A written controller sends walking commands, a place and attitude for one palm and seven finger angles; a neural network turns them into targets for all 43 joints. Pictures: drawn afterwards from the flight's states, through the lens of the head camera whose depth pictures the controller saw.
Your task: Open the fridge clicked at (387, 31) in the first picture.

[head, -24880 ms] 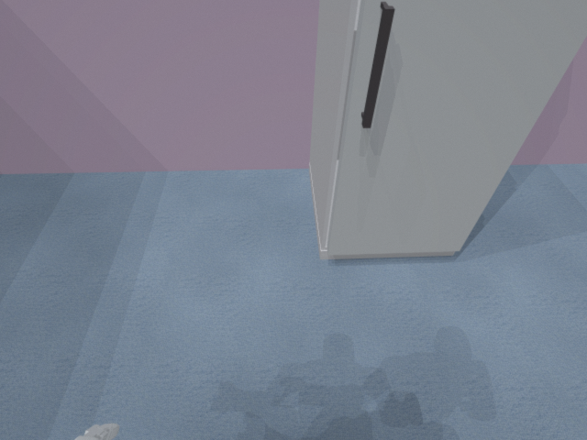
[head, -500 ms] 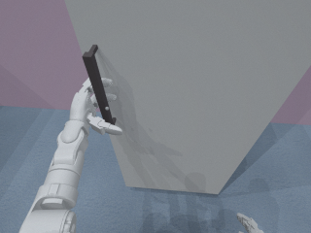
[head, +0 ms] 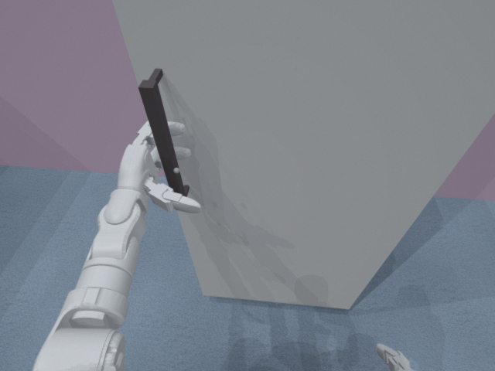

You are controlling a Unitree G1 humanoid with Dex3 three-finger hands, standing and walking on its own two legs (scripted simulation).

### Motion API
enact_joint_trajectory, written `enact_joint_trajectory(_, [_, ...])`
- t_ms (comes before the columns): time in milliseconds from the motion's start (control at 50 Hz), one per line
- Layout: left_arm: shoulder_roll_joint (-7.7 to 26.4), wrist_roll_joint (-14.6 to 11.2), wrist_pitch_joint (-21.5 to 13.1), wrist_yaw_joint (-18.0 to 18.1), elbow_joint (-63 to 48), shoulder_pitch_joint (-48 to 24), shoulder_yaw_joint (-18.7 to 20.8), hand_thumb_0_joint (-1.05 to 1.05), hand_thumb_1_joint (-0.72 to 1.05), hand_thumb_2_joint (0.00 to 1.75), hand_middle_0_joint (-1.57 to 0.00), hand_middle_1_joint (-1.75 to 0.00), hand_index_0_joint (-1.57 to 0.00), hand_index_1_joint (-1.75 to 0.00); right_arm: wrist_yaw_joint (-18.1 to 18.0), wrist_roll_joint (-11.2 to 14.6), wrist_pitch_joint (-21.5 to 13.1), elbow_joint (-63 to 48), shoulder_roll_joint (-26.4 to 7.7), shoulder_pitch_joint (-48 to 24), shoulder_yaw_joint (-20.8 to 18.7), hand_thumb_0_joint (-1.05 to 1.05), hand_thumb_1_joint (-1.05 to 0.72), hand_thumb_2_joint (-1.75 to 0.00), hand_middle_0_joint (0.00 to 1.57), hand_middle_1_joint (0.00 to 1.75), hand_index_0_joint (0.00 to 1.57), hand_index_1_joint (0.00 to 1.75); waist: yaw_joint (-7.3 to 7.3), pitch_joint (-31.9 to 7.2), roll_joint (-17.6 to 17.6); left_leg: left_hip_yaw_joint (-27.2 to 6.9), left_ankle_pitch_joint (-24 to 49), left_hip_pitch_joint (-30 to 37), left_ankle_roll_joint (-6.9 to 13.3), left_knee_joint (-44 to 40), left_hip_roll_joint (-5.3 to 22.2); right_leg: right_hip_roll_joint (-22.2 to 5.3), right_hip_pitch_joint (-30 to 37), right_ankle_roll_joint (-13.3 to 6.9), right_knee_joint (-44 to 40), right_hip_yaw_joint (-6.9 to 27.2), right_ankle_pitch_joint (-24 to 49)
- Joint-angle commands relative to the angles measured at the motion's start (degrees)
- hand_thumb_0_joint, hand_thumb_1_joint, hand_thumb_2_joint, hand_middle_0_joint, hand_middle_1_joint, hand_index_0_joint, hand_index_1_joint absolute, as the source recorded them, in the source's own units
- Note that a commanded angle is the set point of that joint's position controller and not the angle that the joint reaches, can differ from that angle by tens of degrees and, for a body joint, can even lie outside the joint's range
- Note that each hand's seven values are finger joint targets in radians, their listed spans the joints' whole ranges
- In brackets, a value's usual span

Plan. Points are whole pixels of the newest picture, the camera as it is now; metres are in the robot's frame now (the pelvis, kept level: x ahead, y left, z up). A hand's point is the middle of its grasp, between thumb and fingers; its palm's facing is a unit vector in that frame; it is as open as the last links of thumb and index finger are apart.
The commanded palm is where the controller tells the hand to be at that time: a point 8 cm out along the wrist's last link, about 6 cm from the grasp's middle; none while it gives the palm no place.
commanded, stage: slide the fingers in behind the handle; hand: left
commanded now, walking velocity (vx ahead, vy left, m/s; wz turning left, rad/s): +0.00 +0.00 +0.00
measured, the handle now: (171, 150) +0.46 +0.16 +0.11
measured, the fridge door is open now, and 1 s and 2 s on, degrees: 0 0 1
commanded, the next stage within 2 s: grip the handle and tug to test in 0.08 s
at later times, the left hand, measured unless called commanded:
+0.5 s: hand (176, 170) +0.40 +0.14 +0.12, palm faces -0.05 -1.00 -0.01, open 11.8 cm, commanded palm +0.37 +0.18 +0.12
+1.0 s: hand (175, 169) +0.40 +0.14 +0.12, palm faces -0.03 -1.00 -0.01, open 5.6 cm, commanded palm +0.38 +0.18 +0.12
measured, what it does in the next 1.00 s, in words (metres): stands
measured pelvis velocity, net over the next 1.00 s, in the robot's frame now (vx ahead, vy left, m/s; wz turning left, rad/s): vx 0.01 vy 0.00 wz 0.01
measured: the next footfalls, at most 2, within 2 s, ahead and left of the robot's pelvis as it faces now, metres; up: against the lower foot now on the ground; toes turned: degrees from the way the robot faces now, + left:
none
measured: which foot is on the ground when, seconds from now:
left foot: down 0.00-1.00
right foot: down 0.00-1.00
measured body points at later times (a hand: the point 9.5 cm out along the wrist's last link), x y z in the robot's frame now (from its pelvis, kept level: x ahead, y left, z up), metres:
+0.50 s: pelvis +0.01 +0.00 +0.00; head +0.02 -0.01 +0.45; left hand +0.39 +0.19 +0.13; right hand +0.14 -0.24 -0.10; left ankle +0.02 +0.13 -0.72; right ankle -0.01 -0.13 -0.72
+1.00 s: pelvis +0.01 +0.00 +0.00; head +0.03 -0.01 +0.45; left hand +0.40 +0.19 +0.13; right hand +0.14 -0.24 -0.10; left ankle +0.02 +0.13 -0.72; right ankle -0.01 -0.13 -0.72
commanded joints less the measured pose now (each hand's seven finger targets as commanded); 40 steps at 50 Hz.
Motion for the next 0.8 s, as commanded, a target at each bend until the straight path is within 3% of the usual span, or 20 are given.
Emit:
enact_joint_trajectory(0, [3.72, 0.02, -4.29, -1.32, -14.85, -25.43, -2.44, 0.0, -0.5, 0.3, -0.3, -1.2, -0.3, -1.2, -0.31, -0.12, -2.86, -7.41, -7.19, -2.3, -2.95, 0.0, -0.9, -0.9, 0.2, 0.3, 0.2, 0.3, -1.96, -16.95, -1.28, -0.96, 11.41, 14.0, 2.3, -4.46, -2.39, 3.66, 0.19, -1.93, -4.93, -1.47, 16.21])
enact_joint_trajectory(60, [3.13, 0.16, -4.3, -1.03, -16.32, -23.95, -2.62, 0.0, -0.5, 0.3, -0.3, -1.2, -0.3, -1.2, -0.08, -0.15, -3.0, -7.53, -7.0, -2.54, -2.95, 0.0, -0.9, -0.9, 0.2, 0.3, 0.2, 0.3, -1.49, -17.5, -0.09, -0.82, 12.21, 14.93, 2.13, -4.61, -2.25, 3.74, -0.17, -1.99, -4.77, -1.49, 16.86])
enact_joint_trajectory(100, [3.43, -0.05, -4.27, -0.89, -16.43, -21.86, -2.2, 0.0, -0.5, 0.3, -0.3, -1.2, -0.3, -1.2, -0.02, -0.32, -3.13, -7.85, -7.15, -2.38, -3.04, 0.0, -0.9, -0.9, 0.2, 0.3, 0.2, 0.3, -1.19, -17.92, -1.95, -0.78, 13.13, 14.45, 2.36, -4.45, -2.27, 3.71, 1.33, -1.91, -4.76, -1.58, 17.95])
enact_joint_trajectory(160, [3.73, 0.04, -3.95, -1.05, -17.03, -23.18, -2.28, 0.0, -0.5, 0.3, -0.3, -1.2, -0.3, -1.2, -0.15, -0.15, -3.09, -7.74, -7.03, -2.99, -2.86, 0.0, -0.9, -0.9, 0.2, 0.3, 0.2, 0.3, -1.56, -16.37, -1.05, -0.45, 12.13, 14.06, 2.3, -4.64, -2.23, 3.71, 0.42, -1.81, -5.02, -1.36, 17.59])
enact_joint_trajectory(220, [3.58, 0.08, -3.86, -0.99, -17.34, -23.13, -2.42, 0.0, -0.36, 0.36, -0.32, -1.22, -0.32, -1.22, -0.22, -0.15, -3.03, -7.87, -6.95, -3.08, -2.77, 0.0, -0.9, -0.9, 0.2, 0.3, 0.2, 0.3, -1.6, -15.47, -1.41, -0.62, 12.75, 13.86, 2.35, -4.89, -2.21, 3.69, 0.79, -1.88, -5.03, -1.45, 18.04])
enact_joint_trajectory(280, [3.66, -0.17, -3.46, -1.09, -18.71, -19.69, -1.53, 0.0, -0.22, 0.42, -0.33, -1.24, -0.33, -1.24, -0.03, -0.26, -3.08, -8.14, -6.83, -3.02, -2.86, 0.0, -0.9, -0.9, 0.2, 0.3, 0.2, 0.3, -0.53, -17.95, -0.6, -0.39, 15.48, 15.21, 2.17, -4.6, -2.21, 3.7, 2.01, -2.01, -4.62, -1.5, 20.41])
enact_joint_trajectory(300, [4.92, -0.02, -3.52, -0.97, -18.76, -19.49, -0.93, 0.0, -0.17, 0.44, -0.33, -1.25, -0.33, -1.25, -0.09, -0.36, -2.92, -8.09, -7.08, -2.77, -2.93, 0.0, -0.9, -0.9, 0.2, 0.3, 0.2, 0.3, -0.71, -18.05, -1.87, -0.45, 16.17, 14.82, 2.31, -4.43, -2.25, 3.61, 3.16, -2.0, -4.62, -1.58, 21.07])
enact_joint_trajectory(320, [3.3, -0.24, -3.3, -1.28, -19.62, -19.15, -2.13, 0.0, -0.13, 0.46, -0.34, -1.25, -0.34, -1.25, 0.0, -0.22, -3.05, -8.45, -6.77, -3.42, -2.85, 0.0, -0.9, -0.9, 0.2, 0.3, 0.2, 0.3, -0.65, -18.1, -1.1, -0.16, 15.99, 14.92, 2.33, -4.45, -2.26, 3.57, 2.76, -1.85, -4.62, -1.41, 21.4])
enact_joint_trajectory(380, [4.56, -0.17, -3.0, -1.32, -19.9, -19.9, -0.99, 0.0, 0.01, 0.52, -0.35, -1.27, -0.35, -1.27, -0.15, -0.34, -2.86, -8.19, -6.79, -3.32, -2.84, 0.0, -0.9, -0.9, 0.2, 0.3, 0.2, 0.3, -0.75, -17.34, -0.59, -0.08, 15.3, 14.55, 2.25, -4.6, -2.37, 3.66, 2.68, -1.91, -4.79, -1.35, 21.16])
enact_joint_trajectory(400, [5.63, -0.26, -2.85, -1.27, -18.95, -18.6, -0.08, 0.0, 0.06, 0.54, -0.36, -1.28, -0.36, -1.28, -0.26, -0.38, -2.68, -8.29, -7.03, -3.14, -2.86, 0.0, -0.9, -0.9, 0.2, 0.3, 0.2, 0.3, -0.69, -16.65, -2.25, 0.0, 15.79, 13.92, 2.48, -4.5, -2.32, 3.59, 3.54, -1.84, -5.08, -1.34, 21.72])
enact_joint_trajectory(480, [4.82, -0.4, -2.46, -1.68, -20.53, -19.68, -0.75, 0.0, 0.25, 0.62, -0.38, -1.31, -0.38, -1.31, -0.29, -0.21, -2.54, -8.3, -6.76, -3.5, -2.85, 0.0, -0.9, -0.9, 0.2, 0.3, 0.2, 0.3, -1.0, -17.13, -0.18, 0.08, 16.01, 14.88, 2.22, -4.57, -2.29, 3.62, 2.71, -1.83, -4.91, -1.29, 21.95])
enact_joint_trajectory(500, [5.06, -0.49, -2.27, -1.69, -19.8, -17.94, -0.37, 0.0, 0.29, 0.64, -0.38, -1.31, -0.38, -1.31, -0.33, -0.34, -2.39, -8.49, -6.89, -3.32, -2.87, 0.0, -0.9, -0.9, 0.2, 0.3, 0.2, 0.3, -0.52, -17.02, -0.87, 0.1, 16.65, 14.4, 2.34, -4.44, -2.38, 3.57, 3.71, -1.9, -4.94, -1.39, 22.29])
enact_joint_trajectory(560, [4.35, -0.48, -1.97, -1.7, -20.49, -19.17, -1.02, 0.0, 0.43, 0.7, -0.4, -1.33, -0.4, -1.33, -0.37, -0.33, -2.34, -8.38, -6.68, -3.48, -2.92, 0.0, -0.9, -0.9, 0.2, 0.3, 0.2, 0.3, -1.03, -17.42, -0.24, 0.15, 16.45, 15.12, 2.34, -4.32, -2.37, 3.59, 2.83, -1.79, -5.01, -1.24, 22.57])
enact_joint_trajectory(600, [6.46, -0.37, -1.96, -1.57, -19.95, -16.93, 0.62, 0.0, 0.53, 0.74, -0.41, -1.35, -0.41, -1.35, -0.46, -0.43, -2.01, -8.43, -7.22, -3.04, -2.99, 0.0, -0.9, -0.9, 0.2, 0.3, 0.2, 0.3, -0.55, -17.57, -2.73, 0.02, 17.34, 14.21, 2.42, -4.38, -2.33, 3.53, 4.49, -1.81, -4.94, -1.35, 23.33])
enact_joint_trajectory(640, [3.15, -0.34, -1.92, -1.82, -22.12, -18.43, -2.36, 0.0, 0.62, 0.78, -0.42, -1.36, -0.42, -1.36, -0.22, -0.27, -2.19, -8.87, -6.55, -3.67, -2.9, 0.0, -0.9, -0.9, 0.2, 0.3, 0.2, 0.3, -1.12, -18.08, 0.05, 0.19, 18.28, 15.79, 2.38, -4.14, -2.36, 3.53, 3.23, -1.76, -4.64, -1.37, 23.97])
enact_joint_trajectory(680, [4.4, -0.27, -1.55, -1.66, -20.58, -18.23, -1.2, 0.0, 0.71, 0.82, -0.43, -1.37, -0.43, -1.37, -0.27, -0.29, -1.97, -8.4, -6.81, -3.49, -2.83, 0.0, -0.9, -0.9, 0.2, 0.3, 0.2, 0.3, -1.02, -16.32, -0.19, 0.0, 16.99, 14.76, 2.15, -4.42, -2.27, 3.56, 2.66, -1.83, -4.95, -1.49, 22.61])
enact_joint_trajectory(700, [4.14, -0.31, -1.51, -1.58, -19.65, -18.33, -1.71, 0.0, 0.76, 0.84, -0.44, -1.38, -0.44, -1.38, -0.39, -0.42, -1.84, -8.44, -7.02, -3.22, -2.81, 0.0, -0.9, -0.9, 0.2, 0.3, 0.2, 0.3, -1.39, -15.59, -2.54, -0.23, 16.6, 14.17, 2.45, -4.51, -2.34, 3.55, 3.22, -1.73, -5.23, -1.61, 22.32])
enact_joint_trajectory(740, [5.23, -0.45, -1.3, -1.71, -18.82, -19.07, -0.46, 0.0, 0.85, 0.88, -0.44, -1.39, -0.44, -1.39, -0.55, -0.3, -1.7, -8.3, -7.1, -3.44, -2.9, 0.0, -0.9, -0.9, 0.2, 0.3, 0.2, 0.3, -1.54, -15.57, -3.26, 0.1, 14.82, 13.6, 2.59, -4.58, -2.46, 3.55, 2.65, -1.54, -5.59, -1.23, 21.64])
enact_joint_trajectory(760, [6.21, -0.29, -1.31, -1.73, -18.42, -19.47, 0.29, 0.0, 0.9, 0.9, -0.45, -1.4, -0.45, -1.4, -0.74, -0.28, -1.54, -8.16, -7.11, -3.54, -2.81, 0.0, -0.9, -0.9, 0.2, 0.3, 0.2, 0.3, -1.22, -15.06, -2.24, 0.14, 14.47, 13.23, 2.49, -4.64, -2.5, 3.52, 2.58, -1.68, -5.56, -1.14, 21.21])
enact_joint_trajectory(780, [4.48, -0.14, -1.45, -1.88, -19.4, -21.34, -1.63, 0.0, 0.9, 0.9, -0.45, -1.4, -0.45, -1.4, -0.66, -0.27, -1.55, -8.27, -6.9, -3.58, -2.7, 0.0, -0.9, -0.9, 0.2, 0.3, 0.2, 0.3, -1.83, -15.48, -1.39, 0.02, 14.64, 13.85, 2.43, -4.68, -2.56, 3.49, 2.26, -1.7, -5.41, -1.28, 21.15])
